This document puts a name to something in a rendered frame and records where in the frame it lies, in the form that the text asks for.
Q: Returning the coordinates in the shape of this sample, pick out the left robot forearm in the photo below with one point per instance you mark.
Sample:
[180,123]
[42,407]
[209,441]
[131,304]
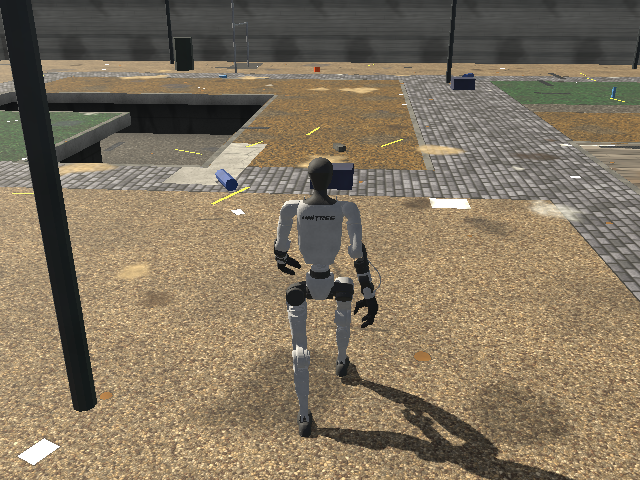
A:
[280,257]

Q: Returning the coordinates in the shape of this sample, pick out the right robot forearm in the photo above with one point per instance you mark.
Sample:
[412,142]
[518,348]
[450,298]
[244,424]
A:
[364,276]

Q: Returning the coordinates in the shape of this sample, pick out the left robot hand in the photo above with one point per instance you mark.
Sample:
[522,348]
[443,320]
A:
[290,261]

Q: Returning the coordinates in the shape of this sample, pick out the left robot upper arm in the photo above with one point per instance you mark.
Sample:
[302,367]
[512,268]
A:
[287,212]

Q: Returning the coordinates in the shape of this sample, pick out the humanoid robot torso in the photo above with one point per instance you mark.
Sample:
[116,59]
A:
[319,239]

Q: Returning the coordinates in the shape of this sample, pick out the right robot hand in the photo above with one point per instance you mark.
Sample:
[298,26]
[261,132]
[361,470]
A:
[372,310]

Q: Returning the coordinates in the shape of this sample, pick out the left robot shin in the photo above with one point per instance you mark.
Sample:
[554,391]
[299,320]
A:
[301,381]

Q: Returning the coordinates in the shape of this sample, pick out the right robot upper arm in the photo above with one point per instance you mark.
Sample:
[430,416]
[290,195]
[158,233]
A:
[354,227]

